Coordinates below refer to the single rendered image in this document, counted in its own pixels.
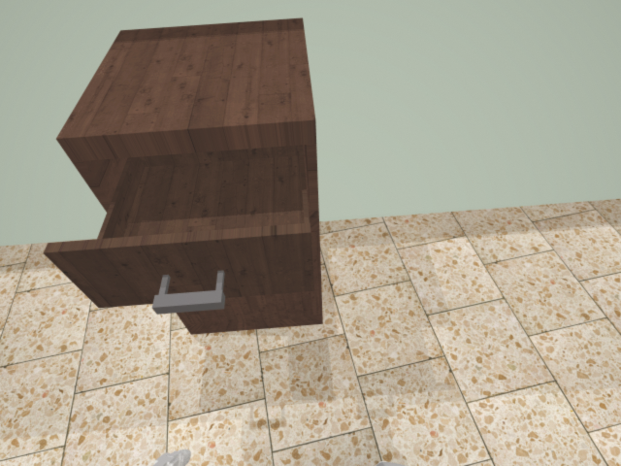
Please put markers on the drawer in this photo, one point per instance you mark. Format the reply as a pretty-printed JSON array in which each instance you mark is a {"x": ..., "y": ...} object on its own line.
[{"x": 190, "y": 215}]

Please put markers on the handle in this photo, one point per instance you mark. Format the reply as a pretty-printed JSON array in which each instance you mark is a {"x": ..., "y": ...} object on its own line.
[{"x": 164, "y": 303}]

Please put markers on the cabinet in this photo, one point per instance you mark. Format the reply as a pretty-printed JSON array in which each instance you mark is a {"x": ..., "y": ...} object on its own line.
[{"x": 199, "y": 88}]

